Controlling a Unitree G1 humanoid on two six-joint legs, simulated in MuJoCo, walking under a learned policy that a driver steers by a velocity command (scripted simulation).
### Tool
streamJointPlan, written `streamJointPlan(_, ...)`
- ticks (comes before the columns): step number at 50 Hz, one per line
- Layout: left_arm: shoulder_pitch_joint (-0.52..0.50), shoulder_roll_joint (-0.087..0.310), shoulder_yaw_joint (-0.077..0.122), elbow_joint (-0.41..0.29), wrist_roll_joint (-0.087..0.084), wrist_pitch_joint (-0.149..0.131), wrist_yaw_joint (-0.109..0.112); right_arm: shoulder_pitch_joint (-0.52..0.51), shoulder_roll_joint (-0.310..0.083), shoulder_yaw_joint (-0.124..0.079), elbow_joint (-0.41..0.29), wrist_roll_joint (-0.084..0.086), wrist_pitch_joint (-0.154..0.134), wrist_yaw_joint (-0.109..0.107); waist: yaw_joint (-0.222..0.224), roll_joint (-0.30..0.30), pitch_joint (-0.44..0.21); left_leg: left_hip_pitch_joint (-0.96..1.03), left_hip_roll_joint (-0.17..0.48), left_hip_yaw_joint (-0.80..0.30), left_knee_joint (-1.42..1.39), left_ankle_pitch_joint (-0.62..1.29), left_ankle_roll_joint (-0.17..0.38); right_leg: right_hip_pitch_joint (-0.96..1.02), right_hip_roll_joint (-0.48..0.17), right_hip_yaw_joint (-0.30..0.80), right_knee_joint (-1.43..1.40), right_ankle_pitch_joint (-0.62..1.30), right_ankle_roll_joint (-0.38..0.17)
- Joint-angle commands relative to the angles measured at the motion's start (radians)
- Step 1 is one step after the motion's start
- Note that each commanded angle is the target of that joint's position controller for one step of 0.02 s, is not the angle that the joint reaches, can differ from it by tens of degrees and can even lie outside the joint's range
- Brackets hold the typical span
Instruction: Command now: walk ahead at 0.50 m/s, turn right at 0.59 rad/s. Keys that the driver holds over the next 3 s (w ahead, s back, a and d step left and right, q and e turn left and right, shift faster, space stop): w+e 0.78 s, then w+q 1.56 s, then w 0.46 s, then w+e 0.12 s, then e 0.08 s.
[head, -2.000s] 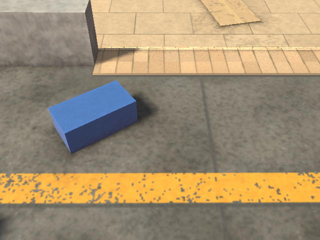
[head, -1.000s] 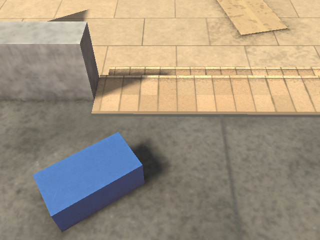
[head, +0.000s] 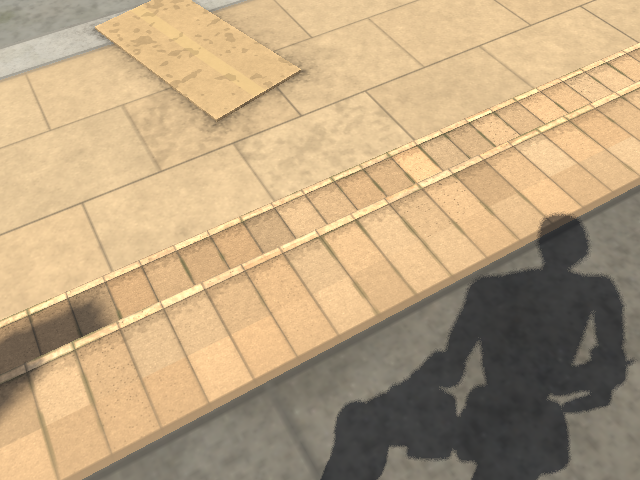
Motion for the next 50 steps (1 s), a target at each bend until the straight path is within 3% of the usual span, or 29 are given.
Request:
streamJointPlan(1,0.053,0.145,0.028,-0.054,-0.005,-0.024,0.002,-0.005,-0.071,-0.014,-0.058,-0.002,0.016,0.005,-0.008,-0.049,-0.030,-0.092,-0.009,0.025,-0.090,0.102,-0.024,0.056,-0.266,0.268,-0.149,0.360,-0.115)
streamJointPlan(5,0.137,0.149,0.027,-0.047,-0.003,-0.020,0.006,-0.137,-0.079,-0.009,-0.107,0.002,0.013,0.011,0.042,-0.077,-0.025,-0.154,-0.040,0.018,-0.241,0.223,-0.024,0.144,-0.258,0.293,-0.130,0.384,-0.079)
streamJointPlan(11,0.205,0.160,0.028,-0.047,0.011,-0.014,0.021,-0.298,-0.079,0.012,-0.189,0.011,-0.007,0.021,0.088,-0.107,-0.001,-0.122,-0.106,0.028,-0.442,0.241,0.010,0.236,-0.271,0.350,-0.054,0.494,-0.080)
streamJointPlan(13,0.164,0.177,0.031,-0.064,0.013,-0.016,0.029,-0.246,-0.102,0.008,-0.189,0.018,-0.015,0.015,0.045,-0.120,-0.008,0.013,-0.126,0.012,-0.525,0.209,0.033,0.212,-0.280,0.370,-0.019,0.538,-0.046)
streamJointPlan(14,0.119,0.187,0.032,-0.078,0.014,-0.018,0.029,-0.166,-0.119,0.002,-0.169,0.021,-0.019,0.008,0.000,-0.126,-0.033,0.148,-0.154,0.020,-0.554,0.152,0.050,0.171,-0.266,0.361,0.038,0.639,-0.019)
streamJointPlan(15,0.104,0.198,0.034,-0.082,0.013,-0.021,0.022,-0.046,-0.149,-0.011,-0.131,0.020,-0.026,-0.004,-0.043,-0.111,-0.098,0.302,-0.184,0.037,-0.574,0.124,0.068,0.156,-0.235,0.345,0.165,0.746,0.001)
streamJointPlan(16,0.081,0.195,0.033,-0.087,0.004,-0.027,0.011,0.102,-0.175,-0.021,-0.102,0.013,-0.040,-0.018,-0.121,-0.073,-0.179,0.523,-0.130,0.003,-0.628,0.180,0.097,0.067,-0.178,0.306,0.371,0.679,0.024)
streamJointPlan(17,0.098,0.108,0.010,-0.122,-0.004,-0.035,0.004,0.261,-0.250,-0.037,-0.098,-0.014,-0.044,-0.037,-0.161,0.042,-0.342,0.763,0.122,-0.244,-0.633,0.001,0.143,-0.076,-0.114,0.237,0.665,0.315,0.039)
streamJointPlan(18,0.239,0.054,0.001,-0.144,-0.031,-0.024,0.007,0.204,-0.314,-0.049,-0.109,-0.022,-0.034,-0.031,-0.050,0.300,-0.427,0.912,0.347,-0.716,-0.759,-0.002,0.255,-0.357,0.027,0.144,0.902,-0.402,0.066)
streamJointPlan(19,0.204,0.138,0.009,-0.109,0.013,-0.007,0.016,0.134,-0.215,-0.037,-0.122,0.002,-0.020,-0.024,-0.030,0.113,-0.298,0.777,0.303,-0.706,-0.778,-0.123,0.244,-0.433,-0.080,0.143,0.976,-0.313,0.054)
streamJointPlan(20,0.126,0.142,0.012,-0.112,0.022,0.000,0.006,0.072,-0.130,-0.014,-0.129,0.011,-0.018,-0.022,-0.029,0.020,-0.161,0.631,0.252,-0.525,-0.798,-0.100,0.226,-0.431,-0.113,0.122,0.950,-0.216,0.061)
streamJointPlan(21,0.081,0.126,0.009,-0.121,0.020,0.005,-0.001,0.046,-0.097,-0.004,-0.123,0.008,-0.019,-0.020,-0.019,-0.013,-0.095,0.541,0.200,-0.386,-0.828,0.002,0.205,-0.417,-0.145,0.109,0.909,-0.166,0.068)
streamJointPlan(24,0.067,0.099,0.004,-0.131,0.031,0.037,-0.027,0.089,-0.101,-0.002,-0.080,0.021,-0.043,-0.017,0.000,0.081,-0.055,0.434,0.134,-0.168,-0.875,0.228,0.179,-0.367,-0.180,0.079,0.860,-0.135,0.087)
streamJointPlan(28,-0.051,0.085,-0.002,-0.181,0.032,0.047,-0.050,0.128,-0.120,-0.009,-0.052,0.030,-0.064,-0.011,-0.004,0.066,-0.034,0.466,0.140,-0.033,-0.922,0.342,0.197,-0.473,-0.205,0.068,0.796,-0.034,0.104)
streamJointPlan(31,-0.158,0.071,-0.013,-0.217,0.036,0.049,-0.057,0.163,-0.131,-0.015,-0.034,0.027,-0.057,-0.013,-0.025,0.058,-0.014,0.512,0.122,0.058,-0.925,0.388,0.187,-0.538,-0.212,0.038,0.678,0.060,0.118)
streamJointPlan(34,-0.256,0.048,-0.029,-0.246,0.031,0.041,-0.072,0.180,-0.145,-0.017,-0.025,0.029,-0.052,-0.014,-0.047,0.059,0.006,0.513,0.105,0.146,-0.920,0.387,0.168,-0.482,-0.214,-0.015,0.487,0.162,0.111)
streamJointPlan(37,-0.333,0.051,-0.033,-0.277,0.036,0.041,-0.080,0.223,-0.168,-0.022,-0.005,0.029,-0.044,-0.020,-0.069,0.063,0.028,0.566,0.132,0.187,-0.903,0.427,0.154,-0.441,-0.206,-0.071,0.363,0.120,0.083)
streamJointPlan(39,-0.351,0.063,-0.029,-0.291,0.043,0.041,-0.077,0.249,-0.188,-0.026,0.010,0.028,-0.032,-0.024,-0.072,0.063,0.024,0.630,0.146,0.215,-0.846,0.562,0.143,-0.408,-0.177,-0.105,0.308,0.037,0.054)
streamJointPlan(41,-0.289,0.069,-0.023,-0.274,0.054,0.036,-0.061,0.284,-0.206,-0.024,0.037,0.026,-0.019,-0.025,-0.044,0.077,-0.025,0.653,0.155,0.229,-0.701,0.871,0.142,-0.267,-0.107,-0.120,0.256,-0.078,0.014)
streamJointPlan(42,-0.163,0.079,-0.015,-0.232,0.059,0.025,-0.051,0.283,-0.206,-0.018,0.043,0.026,-0.012,-0.024,0.014,0.065,-0.092,0.627,0.147,0.242,-0.554,0.923,0.136,-0.112,-0.073,-0.110,0.194,-0.065,-0.011)
streamJointPlan(43,0.012,0.103,-0.001,-0.170,0.068,0.013,-0.036,0.269,-0.185,-0.007,0.035,0.031,-0.011,-0.021,0.095,0.020,-0.188,0.500,0.114,0.263,-0.347,0.785,0.120,0.142,-0.093,-0.065,0.131,-0.014,-0.034)
streamJointPlan(44,0.122,0.211,0.022,-0.159,0.085,0.007,-0.018,0.302,-0.077,0.024,-0.025,0.057,-0.016,-0.004,0.113,-0.189,-0.353,0.152,0.023,0.261,0.008,0.240,0.073,0.504,-0.418,0.344,0.100,-0.119,-0.123)
streamJointPlan(45,0.138,0.272,0.037,-0.164,0.042,0.015,-0.007,0.297,-0.111,0.011,-0.040,0.054,-0.009,-0.004,0.105,-0.224,-0.441,-0.006,-0.127,0.132,0.257,-0.279,0.055,0.532,-0.614,0.689,-0.027,0.077,-0.200)
streamJointPlan(46,0.095,0.243,0.032,-0.150,0.022,0.014,0.003,0.188,-0.161,-0.007,-0.052,0.046,-0.003,-0.010,0.111,-0.083,-0.312,-0.067,-0.094,-0.006,0.285,-0.195,0.068,0.432,-0.552,0.495,-0.005,0.208,-0.171)
streamJointPlan(47,0.048,0.186,0.015,-0.130,0.024,0.004,0.008,0.173,-0.122,0.005,-0.052,0.055,-0.013,-0.005,0.066,-0.090,-0.181,-0.062,-0.067,-0.028,0.217,-0.138,0.078,0.290,-0.506,0.340,-0.023,0.288,-0.131)
streamJointPlan(48,0.002,0.132,-0.002,-0.120,0.026,-0.005,0.008,0.198,-0.116,0.004,-0.027,0.049,-0.012,0.000,0.020,-0.062,-0.112,-0.019,-0.034,-0.029,0.119,-0.101,0.082,0.186,-0.449,0.238,-0.062,0.288,-0.070)
streamJointPlan(49,-0.037,0.101,-0.013,-0.115,0.020,-0.014,0.008,0.230,-0.114,0.000,-0.007,0.028,0.002,0.004,-0.017,-0.089,-0.075,0.034,-0.024,-0.027,0.068,-0.073,0.075,0.103,-0.410,0.173,-0.096,0.277,-0.032)
streamJointPlan(50,-0.060,0.082,-0.021,-0.116,0.019,-0.022,0.008,0.282,-0.104,0.000,0.023,0.019,0.017,0.010,-0.038,-0.101,-0.069,0.087,-0.025,-0.026,0.053,-0.038,0.067,0.052,-0.391,0.125,-0.134,0.252,-0.014)
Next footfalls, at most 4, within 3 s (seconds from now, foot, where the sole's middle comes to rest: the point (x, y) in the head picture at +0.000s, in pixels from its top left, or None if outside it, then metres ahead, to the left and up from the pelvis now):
0.32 left None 0.39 0.11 -0.78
0.86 right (451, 440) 0.54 -0.20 -0.78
1.42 left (421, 301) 0.88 -0.17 -0.78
1.96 right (487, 214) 1.16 -0.37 -0.78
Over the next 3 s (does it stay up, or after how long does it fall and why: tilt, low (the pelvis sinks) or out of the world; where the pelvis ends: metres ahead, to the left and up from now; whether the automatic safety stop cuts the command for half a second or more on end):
stays up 1.37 -0.01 -0.21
